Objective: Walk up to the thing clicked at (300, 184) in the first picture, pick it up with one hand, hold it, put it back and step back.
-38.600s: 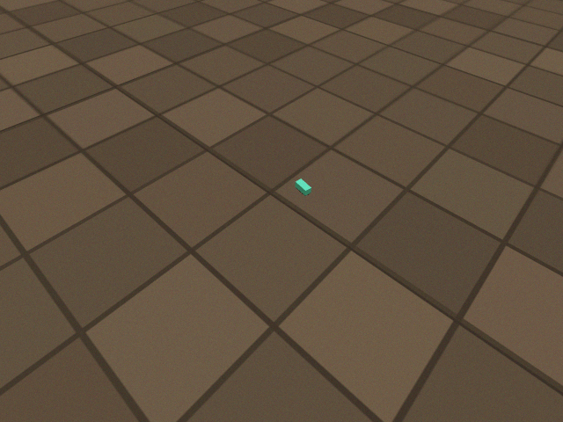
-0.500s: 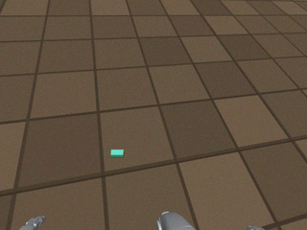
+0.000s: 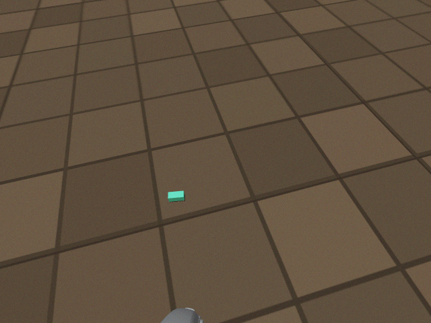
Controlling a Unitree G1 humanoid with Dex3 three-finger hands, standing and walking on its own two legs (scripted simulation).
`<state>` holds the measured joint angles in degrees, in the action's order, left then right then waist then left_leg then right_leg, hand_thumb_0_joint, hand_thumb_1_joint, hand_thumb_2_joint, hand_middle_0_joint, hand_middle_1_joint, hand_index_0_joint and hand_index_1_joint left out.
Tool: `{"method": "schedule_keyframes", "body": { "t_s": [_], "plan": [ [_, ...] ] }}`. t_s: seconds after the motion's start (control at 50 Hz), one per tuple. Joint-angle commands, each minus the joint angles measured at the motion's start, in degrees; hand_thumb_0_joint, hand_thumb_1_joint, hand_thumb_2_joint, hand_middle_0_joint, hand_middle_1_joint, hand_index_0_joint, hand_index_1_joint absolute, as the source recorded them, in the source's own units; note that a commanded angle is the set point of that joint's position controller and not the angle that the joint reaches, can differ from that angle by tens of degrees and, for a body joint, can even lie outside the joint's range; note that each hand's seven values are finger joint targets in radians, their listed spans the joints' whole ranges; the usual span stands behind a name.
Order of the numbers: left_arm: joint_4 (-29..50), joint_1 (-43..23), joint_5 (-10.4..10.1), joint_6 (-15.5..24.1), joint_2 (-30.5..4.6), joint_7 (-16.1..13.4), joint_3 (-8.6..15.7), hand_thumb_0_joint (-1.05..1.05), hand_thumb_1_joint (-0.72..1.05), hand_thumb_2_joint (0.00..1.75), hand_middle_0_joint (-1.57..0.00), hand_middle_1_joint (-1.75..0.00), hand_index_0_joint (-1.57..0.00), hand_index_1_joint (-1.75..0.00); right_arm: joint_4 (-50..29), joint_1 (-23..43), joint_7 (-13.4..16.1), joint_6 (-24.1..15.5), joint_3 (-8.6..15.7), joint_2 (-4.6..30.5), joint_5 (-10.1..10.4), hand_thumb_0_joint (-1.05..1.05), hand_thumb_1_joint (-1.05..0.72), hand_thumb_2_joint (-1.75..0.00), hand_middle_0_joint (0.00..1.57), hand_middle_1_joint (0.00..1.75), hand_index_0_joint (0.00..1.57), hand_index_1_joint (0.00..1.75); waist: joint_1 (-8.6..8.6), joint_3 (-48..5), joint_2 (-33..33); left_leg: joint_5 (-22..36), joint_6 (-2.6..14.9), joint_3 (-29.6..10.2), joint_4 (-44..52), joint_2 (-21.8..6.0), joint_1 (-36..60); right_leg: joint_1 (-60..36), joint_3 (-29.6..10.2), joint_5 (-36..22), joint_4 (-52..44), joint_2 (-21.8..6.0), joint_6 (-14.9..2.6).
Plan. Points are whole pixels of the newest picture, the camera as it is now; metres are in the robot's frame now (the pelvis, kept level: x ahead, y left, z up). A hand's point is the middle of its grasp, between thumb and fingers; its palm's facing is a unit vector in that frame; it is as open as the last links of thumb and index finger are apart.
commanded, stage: step back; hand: left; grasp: from above
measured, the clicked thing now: (176, 196) +0.80 +0.24 -0.75
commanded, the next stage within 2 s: stand in 1.68 s
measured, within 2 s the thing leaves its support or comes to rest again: neither
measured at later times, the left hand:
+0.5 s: hand out of the picture -0.11 +0.24 -0.17, palm faces +0.00 -0.93 -0.36, open 7.4 cm
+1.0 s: hand out of the picture -0.19 +0.23 -0.14, palm faces +0.06 -0.92 -0.39, open 7.4 cm
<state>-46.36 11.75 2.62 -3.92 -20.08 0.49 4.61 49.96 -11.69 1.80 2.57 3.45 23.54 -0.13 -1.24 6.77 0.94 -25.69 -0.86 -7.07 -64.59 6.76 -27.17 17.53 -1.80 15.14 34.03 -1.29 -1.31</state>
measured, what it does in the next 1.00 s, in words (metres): walks backwards: left foot, then right foot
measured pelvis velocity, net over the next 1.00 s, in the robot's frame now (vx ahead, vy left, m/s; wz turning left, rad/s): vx -0.24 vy -0.05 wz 0.06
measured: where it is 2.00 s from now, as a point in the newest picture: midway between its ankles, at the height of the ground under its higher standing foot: outside the picture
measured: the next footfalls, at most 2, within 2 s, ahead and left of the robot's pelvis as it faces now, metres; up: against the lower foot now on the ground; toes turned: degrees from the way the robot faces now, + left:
left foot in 0.16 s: -0.06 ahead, +0.11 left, +0.00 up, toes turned +3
right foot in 0.52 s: -0.19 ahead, -0.18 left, +0.00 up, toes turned +2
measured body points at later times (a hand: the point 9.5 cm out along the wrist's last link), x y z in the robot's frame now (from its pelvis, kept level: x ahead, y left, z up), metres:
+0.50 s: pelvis -0.18 -0.03 -0.01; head -0.12 -0.01 +0.43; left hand -0.11 +0.29 -0.15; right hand -0.02 -0.35 -0.10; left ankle -0.09 +0.11 -0.73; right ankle -0.23 -0.19 -0.72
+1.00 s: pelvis -0.24 -0.05 +0.00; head -0.24 -0.05 +0.45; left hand -0.20 +0.28 -0.12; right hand -0.18 -0.35 -0.13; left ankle -0.23 +0.07 -0.73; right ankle -0.23 -0.17 -0.70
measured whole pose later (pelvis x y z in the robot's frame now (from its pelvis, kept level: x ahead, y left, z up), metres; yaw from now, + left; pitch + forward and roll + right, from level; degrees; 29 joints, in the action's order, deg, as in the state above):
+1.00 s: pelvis -0.24 -0.05 +0.00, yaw +3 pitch -3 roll +1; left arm -54.7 13.0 1.2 -0.6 -23.2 1.0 4.0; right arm 56.1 -15.3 -1.4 -0.8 3.3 19.4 -2.4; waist -0.2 3.3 -1.4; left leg -15.7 2.4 -1.2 -30.3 2.0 -12.5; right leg 20.4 -0.6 28.0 49.4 -1.7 -2.1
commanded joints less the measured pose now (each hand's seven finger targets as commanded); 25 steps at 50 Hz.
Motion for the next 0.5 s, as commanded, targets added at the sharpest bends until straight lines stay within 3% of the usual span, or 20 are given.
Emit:
{"method": "schedule_keyframes", "body": {
  "t_s": [0.0,0.04,0.06,0.1,0.12,0.14,0.16,0.18,0.2,0.22,0.24,0.26,0.3,0.36,0.38,0.42,0.44,0.46,0.48],
  "plan": [
    [7.3,-2.7,0.5,1.8,-13.1,-1.9,4.3,0.00,0.90,0.90,-0.20,-0.30,-0.20,-0.30,-5.0,0.1,1.0,-2.5,1.7,8.2,-0.5,0.00,-0.90,-0.90,0.20,0.30,0.20,0.30,-1.62,-6.9,-12.6,-4.5,-1.28,2.2,9.2,-2.0,-4.5,-14.4,-9.3,-18.1,-8.3,-11.1,-10.75],
    [7.9,-1.7,0.4,1.6,-13.7,-2.3,4.3,0.00,0.90,0.90,-0.20,-0.30,-0.20,-0.30,-5.4,-0.4,1.0,-2.9,1.7,7.8,-1.0,0.00,-0.90,-0.90,0.20,0.30,0.20,0.30,-1.73,-9.8,-14.4,-5.9,-0.56,3.7,18.4,-5.1,-0.7,-17.3,-11.0,-24.4,-5.6,-13.9,-11.30],
    [8.1,-2.1,0.1,1.4,-13.6,-2.4,4.2,0.00,0.90,0.90,-0.20,-0.30,-0.20,-0.30,-5.0,-1.9,0.9,-3.1,1.7,7.7,-1.1,0.00,-0.90,-0.90,0.20,0.30,0.20,0.30,-1.37,-11.3,-14.4,-3.8,-0.01,4.1,25.2,-6.1,1.2,-19.0,-10.4,-27.1,-3.1,-13.5,-10.59],
    [8.4,-3.7,-0.7,0.6,-13.9,-2.0,3.8,0.00,0.90,0.90,-0.20,-0.30,-0.20,-0.30,-3.2,-5.3,0.7,-3.3,2.3,7.9,-1.5,0.00,-0.90,-0.90,0.20,0.30,0.20,0.30,0.34,-12.8,-11.6,8.1,0.99,7.1,38.6,-5.2,8.9,-15.9,-6.9,-25.9,2.8,-11.1,-7.92],
    [8.9,-4.3,-1.0,0.1,-14.0,-1.6,3.5,0.00,0.90,0.90,-0.20,-0.30,-0.20,-0.30,-2.5,-6.8,0.6,-3.3,2.6,8.2,-1.4,0.00,-0.90,-0.90,0.20,0.30,0.20,0.30,1.06,-12.8,-8.7,16.3,1.36,7.9,43.6,-4.8,13.1,-12.2,-5.6,-20.8,4.3,-9.2,-6.20],
    [9.5,-3.2,-1.1,-0.2,-12.3,-1.4,2.7,0.00,0.90,0.90,-0.20,-0.30,-0.20,-0.30,-2.5,-6.5,0.6,-3.2,3.4,10.8,-2.0,0.00,-0.90,-0.90,0.20,0.30,0.20,0.30,0.60,-12.4,-3.7,18.8,3.59,-0.4,43.3,-10.2,18.6,-2.3,-4.9,-11.2,6.6,-6.4,-3.50],
    [10.1,-3.0,-1.6,-0.2,-10.1,-1.2,2.2,0.00,0.90,0.90,-0.20,-0.30,-0.20,-0.30,-3.5,-4.8,0.6,-3.0,4.5,16.4,-2.7,0.00,-0.90,-0.90,0.20,0.30,0.20,0.30,0.20,-11.0,10.2,26.5,9.14,-17.9,44.8,-23.3,21.7,10.7,0.6,7.9,17.0,2.0,-0.43],
    [10.5,-7.8,-1.3,-0.2,-12.8,-1.9,3.5,0.00,0.90,0.90,-0.20,-0.30,-0.20,-0.30,-5.1,-1.7,0.3,-2.7,5.1,21.3,-2.4,0.00,-0.90,-0.90,0.20,0.30,0.20,0.30,3.43,-8.9,12.3,27.7,18.06,-24.6,46.1,-31.5,9.2,8.3,-4.2,22.0,27.3,4.2,0.96],
    [10.0,-9.2,-1.0,-0.4,-15.1,-1.9,4.2,0.00,0.90,0.90,-0.20,-0.30,-0.20,-0.30,-6.2,2.7,1.1,-3.4,5.3,21.0,-2.4,0.00,-0.90,-0.90,0.20,0.30,0.20,0.30,2.65,-5.0,12.6,26.3,20.31,-27.9,48.1,-34.8,1.1,5.3,-10.0,21.2,37.2,2.0,0.92],
    [8.5,-8.3,-1.1,-0.6,-15.1,-1.6,4.5,0.00,0.90,0.90,-0.20,-0.30,-0.20,-0.30,-6.1,4.0,1.2,-3.6,4.4,17.9,-2.7,0.00,-0.90,-0.90,0.20,0.30,0.20,0.30,1.69,-4.7,7.5,28.7,18.53,-19.0,45.8,-30.1,1.1,4.5,-10.9,18.5,40.4,4.2,0.80],
    [7.2,-5.6,-1.8,-0.7,-13.4,-1.4,4.3,0.00,0.90,0.90,-0.20,-0.30,-0.20,-0.30,-6.6,5.7,1.1,-3.6,3.2,15.0,-3.3,0.00,-0.90,-0.90,0.20,0.30,0.20,0.30,-0.29,-5.4,5.1,35.5,15.75,-10.8,42.6,-24.3,6.6,7.5,-11.5,15.8,42.3,6.3,0.62],
    [6.1,-3.0,-1.9,-0.7,-13.0,-1.3,4.0,0.00,0.90,0.90,-0.20,-0.30,-0.20,-0.30,-6.9,6.5,1.3,-3.6,2.8,13.1,-2.9,0.00,-0.90,-0.90,0.20,0.30,0.20,0.30,-1.62,-5.4,3.8,37.2,12.99,-5.8,40.7,-21.0,8.8,10.2,-11.0,13.4,43.4,7.1,0.57],
    [5.3,-1.6,-1.5,-0.5,-13.3,-1.0,4.3,0.00,0.90,0.90,-0.20,-0.30,-0.20,-0.30,-6.2,3.7,0.9,-3.5,2.9,12.2,-2.2,0.00,-0.90,-0.90,0.20,0.30,0.20,0.30,-0.59,-6.0,3.9,34.0,12.44,-5.1,39.9,-19.6,13.8,12.1,-9.4,12.1,42.1,7.8,1.67],
    [5.6,-2.0,-1.2,0.9,-11.3,-1.1,3.2,0.00,0.90,0.90,-0.20,-0.30,-0.20,-0.30,-5.8,0.7,0.7,-2.9,3.1,11.3,-1.9,0.00,-0.90,-0.90,0.20,0.30,0.20,0.30,1.91,-9.1,7.6,33.0,13.71,-3.4,37.1,-19.5,24.5,13.0,-6.3,13.5,27.3,4.9,3.70],
    [5.3,-2.1,-1.2,1.5,-11.2,-1.1,2.7,0.00,0.90,0.90,-0.20,-0.30,-0.20,-0.30,-5.7,0.5,0.6,-2.8,3.3,11.8,-1.9,0.00,-0.90,-0.90,0.20,0.30,0.20,0.30,2.77,-10.6,9.3,29.6,14.50,-3.1,36.9,-20.0,25.9,11.2,-4.8,14.1,21.0,3.5,3.90],
    [3.9,-1.6,-1.3,2.6,-11.3,-0.8,2.1,0.00,0.90,0.90,-0.20,-0.30,-0.20,-0.30,-5.6,0.3,0.0,-2.5,3.5,12.9,-2.2,0.00,-0.90,-0.90,0.20,0.30,0.20,0.30,3.88,-13.3,12.2,20.9,13.96,-2.4,36.9,-19.5,26.9,6.1,-1.0,14.0,8.1,1.7,3.48],
    [2.6,-0.8,-1.2,3.1,-11.5,-0.8,2.2,0.00,0.90,0.90,-0.20,-0.30,-0.20,-0.30,-5.5,0.7,-0.2,-2.1,3.7,13.5,-2.5,0.00,-0.90,-0.90,0.20,0.30,0.20,0.30,4.15,-13.9,13.5,16.7,13.50,-2.4,36.8,-19.0,24.8,3.2,0.7,14.0,4.3,2.4,3.25],
    [0.5,2.0,-1.2,3.3,-11.5,-0.8,2.2,0.00,0.90,0.90,-0.20,-0.30,-0.20,-0.30,-5.7,1.8,-0.4,-1.5,4.0,14.7,-2.5,0.00,-0.90,-0.90,0.20,0.30,0.20,0.30,2.98,-13.8,14.6,13.3,13.11,-2.7,36.5,-19.5,21.0,-1.1,1.8,12.4,-1.0,2.5,2.37],
    [-2.1,5.3,-1.1,3.7,-11.3,-0.8,2.4,0.00,0.90,0.90,-0.20,-0.30,-0.20,-0.30,-5.4,3.2,-0.7,-1.0,4.1,15.3,-2.2,0.00,-0.90,-0.90,0.20,0.30,0.20,0.30,1.20,-13.5,14.3,13.3,11.98,-1.1,34.7,-18.8,17.7,-6.1,2.9,7.0,-10.1,2.5,1.07]
  ]
}}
